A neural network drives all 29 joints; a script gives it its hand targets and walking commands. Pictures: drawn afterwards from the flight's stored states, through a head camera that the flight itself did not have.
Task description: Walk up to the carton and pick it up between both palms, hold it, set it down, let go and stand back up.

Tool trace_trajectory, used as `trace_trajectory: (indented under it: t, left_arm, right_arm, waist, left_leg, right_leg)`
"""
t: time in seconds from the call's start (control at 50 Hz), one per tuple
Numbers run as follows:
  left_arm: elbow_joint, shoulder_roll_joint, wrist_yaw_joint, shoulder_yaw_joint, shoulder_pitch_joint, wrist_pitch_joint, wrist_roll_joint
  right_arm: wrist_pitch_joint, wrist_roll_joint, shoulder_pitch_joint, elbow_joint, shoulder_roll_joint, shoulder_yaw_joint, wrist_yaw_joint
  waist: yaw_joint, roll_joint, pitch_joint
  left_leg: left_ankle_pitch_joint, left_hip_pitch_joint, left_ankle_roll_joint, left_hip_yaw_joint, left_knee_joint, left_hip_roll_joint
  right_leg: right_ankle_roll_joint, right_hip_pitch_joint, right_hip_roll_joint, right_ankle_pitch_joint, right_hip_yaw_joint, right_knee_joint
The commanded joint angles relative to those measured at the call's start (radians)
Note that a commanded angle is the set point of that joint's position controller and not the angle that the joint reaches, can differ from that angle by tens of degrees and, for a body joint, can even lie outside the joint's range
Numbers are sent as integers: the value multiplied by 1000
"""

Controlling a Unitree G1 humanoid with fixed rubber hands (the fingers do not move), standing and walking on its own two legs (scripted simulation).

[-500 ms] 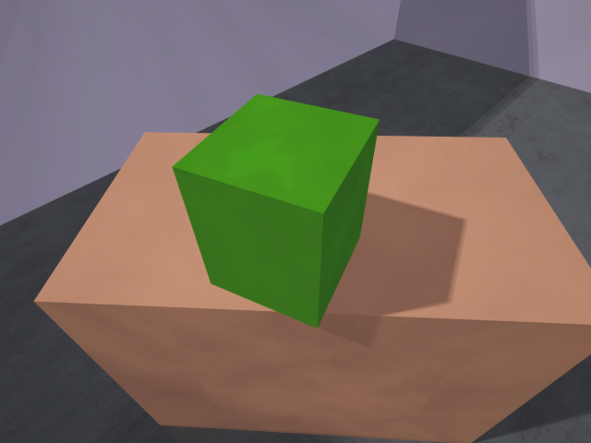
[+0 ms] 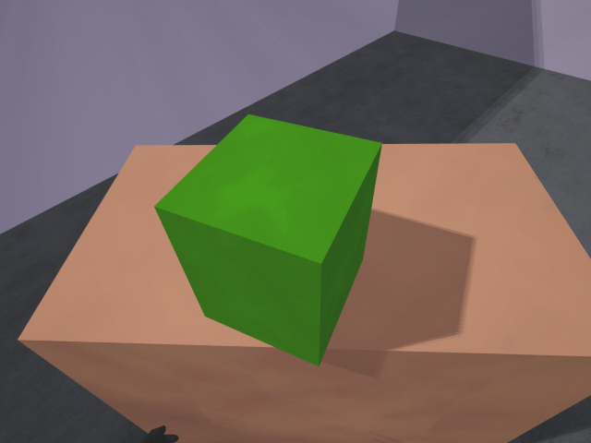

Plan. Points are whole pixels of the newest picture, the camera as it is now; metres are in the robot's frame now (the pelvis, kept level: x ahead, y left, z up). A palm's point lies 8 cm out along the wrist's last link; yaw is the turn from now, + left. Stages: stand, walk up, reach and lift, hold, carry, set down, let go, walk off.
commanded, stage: walk up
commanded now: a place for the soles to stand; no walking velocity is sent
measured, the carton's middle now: (283, 239) +0.39 +0.04 +0.08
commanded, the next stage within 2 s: stand in 0.50 s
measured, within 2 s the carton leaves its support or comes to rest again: neither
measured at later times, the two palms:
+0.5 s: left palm out of the picture +0.07 +0.26 -0.10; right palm out of the picture +0.05 -0.25 -0.11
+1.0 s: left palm out of the picture +0.14 +0.25 -0.08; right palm out of the picture +0.13 -0.23 -0.09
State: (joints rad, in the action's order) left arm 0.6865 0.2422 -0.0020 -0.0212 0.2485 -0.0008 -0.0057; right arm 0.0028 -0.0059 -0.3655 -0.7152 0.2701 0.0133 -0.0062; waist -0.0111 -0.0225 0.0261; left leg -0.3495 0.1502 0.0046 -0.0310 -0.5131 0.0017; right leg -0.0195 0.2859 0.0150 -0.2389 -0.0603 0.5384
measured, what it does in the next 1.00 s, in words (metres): stands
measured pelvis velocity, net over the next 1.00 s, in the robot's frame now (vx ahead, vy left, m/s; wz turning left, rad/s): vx -0.03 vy -0.01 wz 0.02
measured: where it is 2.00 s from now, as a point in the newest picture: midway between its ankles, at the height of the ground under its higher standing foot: outside the picture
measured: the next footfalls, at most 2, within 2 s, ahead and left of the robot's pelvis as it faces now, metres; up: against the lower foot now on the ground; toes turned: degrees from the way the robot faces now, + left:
none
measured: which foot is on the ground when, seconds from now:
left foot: down 0.00-1.00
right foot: down 0.00-1.00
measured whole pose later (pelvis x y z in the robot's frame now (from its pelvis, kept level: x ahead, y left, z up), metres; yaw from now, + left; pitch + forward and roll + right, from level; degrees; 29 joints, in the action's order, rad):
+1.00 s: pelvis -0.03 -0.01 -0.01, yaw +1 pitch -4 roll +0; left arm 0.33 0.26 -0.05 0.08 0.14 -0.43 -0.07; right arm 0.03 0.02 -0.16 -0.63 0.18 -0.02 0.02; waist 0.00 0.03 0.14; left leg -0.37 0.17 -0.02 -0.05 -0.61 0.05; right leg -0.03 0.27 0.00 -0.24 -0.07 0.59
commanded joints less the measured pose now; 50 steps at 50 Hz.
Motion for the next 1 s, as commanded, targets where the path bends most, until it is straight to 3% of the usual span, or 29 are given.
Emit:
trace_trajectory:
  t: [0.0, 0.5, 0.68, 0.7, 0.72, 0.74, 0.76, 0.78, 0.82, 0.86, 0.92, 0.98]
  left_arm:
    - [-65, 137, 6, 46, 17, 23, 2]
    - [1, 148, 10, 53, 51, 24, -2]
    - [28, 146, 14, 54, 72, 26, -2]
    - [-169, 248, 22, 83, -545, -158, 43]
    - [-186, 171, 50, 44, -417, -256, 43]
    - [-177, 172, 40, 67, -373, -325, 37]
    - [-228, 162, 29, 78, -348, -381, 35]
    - [-285, 155, 21, 88, -308, -425, 16]
    - [-382, 155, 8, 130, -182, -470, -45]
    - [-410, 170, -17, 174, -60, -465, -79]
    - [-442, 192, -40, 188, 5, -430, -80]
    - [-439, 221, -56, 185, -34, -410, -62]
  right_arm:
    - [18, 4, -43, 63, 130, -44, 9]
    - [17, 5, -14, 25, 124, -46, 7]
    - [19, 4, -33, -7, 121, -44, 9]
    - [114, -107, 625, 32, 29, -133, -15]
    - [107, -110, 482, 17, 83, -164, -49]
    - [87, -107, 434, 24, 78, -170, -61]
    - [73, -92, 383, 62, 65, -166, -61]
    - [57, -68, 320, 77, 65, -154, -54]
    - [34, -22, 185, 71, 64, -135, -32]
    - [43, 19, 118, 70, 57, -101, -6]
    - [46, 47, 85, 150, 18, -65, 41]
    - [29, 31, 108, 246, -45, -41, 85]
  waist:
    - [11, 21, -71]
    - [17, 21, 10]
    - [18, 21, 23]
    - [17, -4, 23]
    - [-6, -43, 108]
    - [0, 57, 19]
    - [9, 88, -53]
    - [22, 72, -110]
    - [18, 25, -179]
    - [13, 42, -211]
    - [14, 59, -128]
    - [30, 53, -9]
  left_leg:
    - [307, 34, 21, 93, 88, 104]
    - [128, 73, 29, 99, 151, 97]
    - [116, 80, 26, 99, 160, 96]
    - [-121, 450, 2, -32, 15, 75]
    - [-306, 633, 30, -18, 51, 108]
    - [-175, 588, 17, -71, -33, 81]
    - [-101, 470, -4, -72, -79, 74]
    - [-52, 389, -10, -71, -91, 70]
    - [9, 365, -4, -65, -53, 73]
    - [245, 249, -21, -79, -51, 41]
    - [214, 227, -17, -86, 28, 5]
    - [115, 238, -14, -107, 93, -9]
  right_leg:
    - [-46, -123, 111, 351, 118, -46]
    - [-24, -88, 96, 102, 128, -132]
    - [-24, -87, 96, 83, 136, -144]
    - [-38, -29, 8, -187, 32, 63]
    - [-26, -175, -16, -190, 16, 137]
    - [-30, -174, 21, -173, 35, 148]
    - [-25, -116, 39, -146, 64, 117]
    - [-22, -128, 41, -93, 72, 94]
    - [-20, -283, 25, 90, 63, 94]
    - [-16, -349, 8, 340, 55, 65]
    - [6, -432, 21, 340, 103, -33]
    - [23, -422, 45, 244, 130, -100]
